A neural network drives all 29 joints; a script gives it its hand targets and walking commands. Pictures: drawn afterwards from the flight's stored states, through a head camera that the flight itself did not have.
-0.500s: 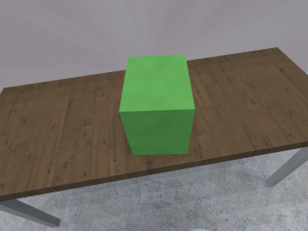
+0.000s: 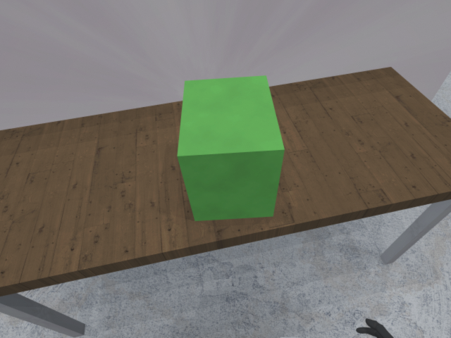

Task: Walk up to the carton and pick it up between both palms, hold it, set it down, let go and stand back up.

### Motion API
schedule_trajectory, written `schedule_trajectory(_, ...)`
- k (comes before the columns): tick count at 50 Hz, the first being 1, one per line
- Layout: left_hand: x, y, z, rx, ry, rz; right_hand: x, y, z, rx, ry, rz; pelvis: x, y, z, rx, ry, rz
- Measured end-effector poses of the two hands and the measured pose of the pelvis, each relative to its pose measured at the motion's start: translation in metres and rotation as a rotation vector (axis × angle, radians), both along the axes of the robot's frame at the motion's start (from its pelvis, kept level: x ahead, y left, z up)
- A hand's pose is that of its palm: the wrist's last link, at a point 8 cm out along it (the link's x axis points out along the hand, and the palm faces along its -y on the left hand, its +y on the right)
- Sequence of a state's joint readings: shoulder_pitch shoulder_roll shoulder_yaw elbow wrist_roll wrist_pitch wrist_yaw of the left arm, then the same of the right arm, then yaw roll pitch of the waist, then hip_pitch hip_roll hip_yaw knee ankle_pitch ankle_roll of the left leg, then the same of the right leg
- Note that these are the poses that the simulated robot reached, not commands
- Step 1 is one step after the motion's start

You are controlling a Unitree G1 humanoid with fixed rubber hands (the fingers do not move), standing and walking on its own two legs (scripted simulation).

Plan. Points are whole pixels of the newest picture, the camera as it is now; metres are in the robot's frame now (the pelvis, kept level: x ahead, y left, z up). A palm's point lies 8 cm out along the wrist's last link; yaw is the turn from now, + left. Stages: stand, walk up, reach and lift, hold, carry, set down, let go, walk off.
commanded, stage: walk up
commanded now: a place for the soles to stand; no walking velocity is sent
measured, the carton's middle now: (229, 149) +0.52 +0.02 +0.00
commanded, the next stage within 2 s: reach and lift in 0.92 s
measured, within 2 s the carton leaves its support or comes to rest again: neither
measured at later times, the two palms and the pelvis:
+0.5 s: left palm out of the picture +0.09 +0.28 -0.12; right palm out of the picture +0.07 -0.26 -0.12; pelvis +0.00 +0.02 +0.00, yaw -3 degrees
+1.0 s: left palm out of the picture +0.12 +0.28 -0.11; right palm out of the picture +0.06 -0.25 -0.13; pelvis -0.01 +0.02 -0.01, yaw -3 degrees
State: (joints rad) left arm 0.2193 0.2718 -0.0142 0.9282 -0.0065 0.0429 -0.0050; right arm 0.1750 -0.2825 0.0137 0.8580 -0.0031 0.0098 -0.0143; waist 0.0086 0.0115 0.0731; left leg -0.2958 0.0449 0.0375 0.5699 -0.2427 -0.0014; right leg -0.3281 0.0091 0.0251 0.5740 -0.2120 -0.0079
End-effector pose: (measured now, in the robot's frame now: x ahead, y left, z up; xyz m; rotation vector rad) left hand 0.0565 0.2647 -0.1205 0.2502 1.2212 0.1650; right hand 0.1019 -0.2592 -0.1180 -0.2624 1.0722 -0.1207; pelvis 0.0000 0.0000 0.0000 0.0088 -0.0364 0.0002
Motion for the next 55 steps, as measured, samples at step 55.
schedule_trajectory(55, 0.132, -0.003, 0.019, 0.075, -0.146, -0.141, 0.008, -0.008, -0.009, 0.016, -0.155, -0.088, -0.016, 0.011, -0.027, -0.001, -0.064, -0.047)
